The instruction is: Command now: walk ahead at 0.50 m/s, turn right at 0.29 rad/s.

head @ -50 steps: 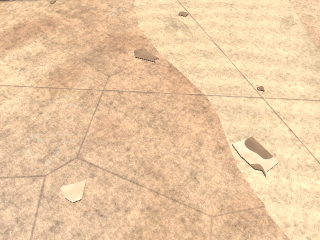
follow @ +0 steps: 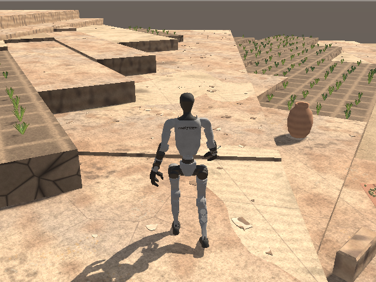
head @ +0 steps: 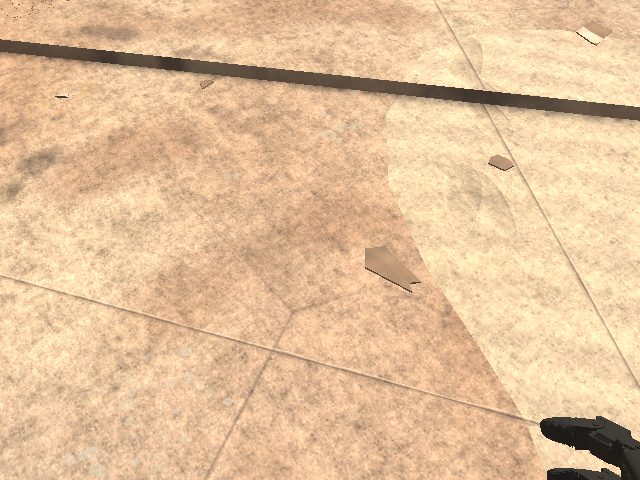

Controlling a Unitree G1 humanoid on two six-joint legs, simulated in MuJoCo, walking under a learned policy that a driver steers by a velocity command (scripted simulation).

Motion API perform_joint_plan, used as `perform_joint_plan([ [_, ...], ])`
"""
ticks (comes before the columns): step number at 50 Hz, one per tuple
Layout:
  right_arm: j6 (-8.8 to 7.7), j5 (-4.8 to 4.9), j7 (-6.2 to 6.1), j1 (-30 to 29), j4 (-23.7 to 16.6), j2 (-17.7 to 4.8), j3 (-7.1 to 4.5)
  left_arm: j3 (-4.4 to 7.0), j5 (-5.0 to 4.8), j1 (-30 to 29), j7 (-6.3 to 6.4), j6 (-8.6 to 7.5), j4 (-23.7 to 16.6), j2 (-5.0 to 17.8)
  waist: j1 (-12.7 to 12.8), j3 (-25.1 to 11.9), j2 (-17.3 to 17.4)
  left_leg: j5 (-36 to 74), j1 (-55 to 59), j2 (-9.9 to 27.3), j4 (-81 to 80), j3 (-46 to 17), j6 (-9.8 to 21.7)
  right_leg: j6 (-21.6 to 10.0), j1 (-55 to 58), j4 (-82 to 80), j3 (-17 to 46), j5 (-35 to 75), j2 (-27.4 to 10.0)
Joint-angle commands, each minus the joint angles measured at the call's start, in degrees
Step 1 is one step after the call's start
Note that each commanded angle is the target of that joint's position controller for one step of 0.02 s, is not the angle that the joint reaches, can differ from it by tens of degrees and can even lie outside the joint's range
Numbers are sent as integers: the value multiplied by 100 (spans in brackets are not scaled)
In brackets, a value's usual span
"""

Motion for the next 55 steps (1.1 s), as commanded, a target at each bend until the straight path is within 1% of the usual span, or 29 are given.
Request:
perform_joint_plan([
  [1,74,42,-103,1754,170,-854,-332,179,-151,-409,-12,-200,-671,844,-1018,-1085,789,-859,3664,2064,-1387,-2696,1086,5,-3388,2331,210,166,-455],
  [2,55,27,-81,1396,206,-701,-280,184,-88,-608,3,-160,-711,748,-830,-602,563,-621,2878,1812,-1666,-2167,980,42,-3222,2049,123,527,-619],
  [3,2,-4,-63,1146,221,-559,-245,219,-35,-587,23,-84,-690,674,-638,-355,665,-341,2324,1620,-1907,-1726,901,69,-2944,1811,151,810,-775],
  [5,-91,-34,-42,901,310,-543,-277,185,-45,-350,29,70,-613,372,-400,-177,700,122,1669,1514,-2282,-1147,910,151,-2501,1702,120,1100,-854],
  [7,-163,-51,-52,837,426,-639,-327,195,-23,-482,51,154,-711,302,-321,-31,563,608,1533,1524,-2452,-678,948,223,-2667,1484,184,1460,-890],
  [14,-73,9,-185,1188,768,-1022,-450,110,16,-1697,-180,77,-1157,109,-710,241,257,1097,2037,1436,-2510,511,757,114,-2672,-687,-264,3117,-790],
  [17,45,109,-194,1422,927,-1161,-513,123,7,-2117,-266,98,-1414,185,-822,369,241,1224,2712,1642,-2313,648,659,-61,-2887,-1140,-395,2781,-748],
  [19,140,169,-203,1451,985,-1269,-555,165,19,-2191,-312,115,-1551,274,-754,326,310,2040,3077,1727,-1917,772,550,-233,-2783,-1293,-603,2245,-592],
  [21,229,208,-236,1353,965,-1428,-599,295,28,-1743,-318,154,-1544,497,-416,-102,505,3924,3198,1668,-907,961,398,-472,-1939,-1304,-970,1650,-177],
  [22,279,230,-252,1253,941,-1415,-585,442,9,-969,-289,166,-1363,719,47,-515,439,4365,2934,1481,177,1142,245,-652,-879,-1594,-1111,1801,120],
  [23,267,160,-279,1335,888,-1244,-504,659,-12,48,-197,208,-1090,1143,486,-1058,126,3469,1862,1233,1712,1196,-5,-905,841,-1755,-658,2022,90],
  [24,149,-106,-213,1855,553,-435,-236,805,-85,110,-114,201,-1072,1907,-64,-1459,-1529,-1506,-864,222,3928,1019,-437,-1935,2882,-2103,2392,1390,-1467],
  [25,-81,45,-144,1472,489,-629,-205,673,-32,185,-145,94,-1324,1590,179,-2424,-1072,-2733,-1659,-236,4845,-482,-430,-2426,3408,-3165,4470,470,-2069],
  [26,-215,287,-87,842,323,-1026,-308,550,34,24,-173,4,-1282,1187,337,-1693,-632,-2226,-2186,87,4845,-717,-265,-2055,3019,-3344,3723,767,-1937],
  [27,-275,302,-89,829,361,-946,-264,476,39,-261,-162,-40,-1250,945,107,-1202,-321,-1709,-2068,394,4388,-642,-142,-1809,2263,-3280,2878,1245,-1766],
  [28,-265,176,-125,867,480,-943,-274,385,53,-700,-148,-47,-1300,678,-138,-812,-55,-1370,-1701,648,3889,-577,-150,-1606,1433,-3272,2186,1989,-1577],
  [30,-106,117,-106,1118,646,-962,-322,278,179,-1077,-118,-81,-1390,441,-427,-628,-246,-1015,-933,868,3503,-581,-197,-1492,493,-3518,1511,2954,-1367],
  [32,45,106,-101,1259,747,-775,-289,297,167,-1033,-106,-163,-1280,571,-507,-511,-180,-752,-805,885,3218,-482,-301,-1503,128,-3775,1003,3464,-1327],
  [35,150,98,-125,865,662,-647,-238,314,187,-891,-51,-235,-1076,672,-400,-176,-138,176,-1227,906,2459,-509,-426,-1354,97,-4073,371,3543,-1227],
  [40,86,162,-18,199,518,-495,-171,299,192,-784,-5,-266,-842,728,-74,126,-193,1668,-1037,601,816,-361,-324,-967,305,-4330,-457,3067,-1096],
  [45,59,161,166,-254,224,-460,-138,343,123,-509,25,-125,-533,773,86,322,-137,1140,-1550,418,165,-249,-62,-868,1529,-3936,-704,3793,-1496],
  [48,84,131,244,34,130,-632,-219,404,90,-680,122,12,-548,965,-205,-40,-397,192,-977,33,148,193,227,-665,1917,-3011,-925,6246,-1552],
  [49,112,123,233,467,193,-795,-309,418,92,-738,167,63,-573,1031,-456,-356,-501,-63,-384,-180,193,347,353,-576,1902,-2345,-1020,7151,-1502],
  [50,126,129,190,1271,367,-1048,-454,401,85,-842,210,108,-606,1024,-915,-788,-406,169,772,-393,-74,388,540,-403,1500,-1236,-1218,7305,-1319],
  [51,168,131,95,2183,510,-1473,-611,322,149,-783,249,72,-712,884,-1310,-1390,111,355,2547,254,-176,-730,907,-182,196,447,-1264,5764,-1083],
  [52,139,178,68,2260,505,-1931,-692,57,301,-99,107,-98,-931,58,-705,-1972,1563,-460,4670,1724,-532,-3943,2096,228,-2499,2517,-860,170,239],
  [53,123,180,55,2434,458,-1414,-558,107,125,-583,-7,-328,-914,495,-1135,-2441,1058,-1100,5138,1860,-1219,-4873,2178,157,-3269,3176,234,-496,253],
  [54,115,136,20,2200,435,-1193,-498,165,-88,-1133,-80,-471,-1118,751,-1215,-1619,795,-901,4610,1694,-1356,-4002,1862,35,-3704,3046,297,-6,-88],
  [55,112,133,3,1841,351,-1106,-470,131,-49,-1364,-68,-547,-1198,695,-1014,-1121,210,-443,3776,1470,-1392,-3394,1671,-13,-3573,2546,227,431,-341],
])
Keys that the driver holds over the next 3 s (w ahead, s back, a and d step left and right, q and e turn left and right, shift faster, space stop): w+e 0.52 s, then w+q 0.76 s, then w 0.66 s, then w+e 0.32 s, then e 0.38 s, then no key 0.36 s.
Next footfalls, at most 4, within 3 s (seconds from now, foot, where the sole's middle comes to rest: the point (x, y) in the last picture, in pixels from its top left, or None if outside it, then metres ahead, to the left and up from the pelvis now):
0.46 right None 0.37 -0.18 -0.76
1.02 left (380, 353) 0.73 -0.06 -0.76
1.48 right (471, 266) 0.99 -0.28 -0.76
2.00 left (364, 185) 1.25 0.00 -0.76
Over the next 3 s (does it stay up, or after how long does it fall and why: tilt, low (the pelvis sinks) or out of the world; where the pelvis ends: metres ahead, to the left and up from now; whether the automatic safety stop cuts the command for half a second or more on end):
stays up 1.44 -0.12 0.00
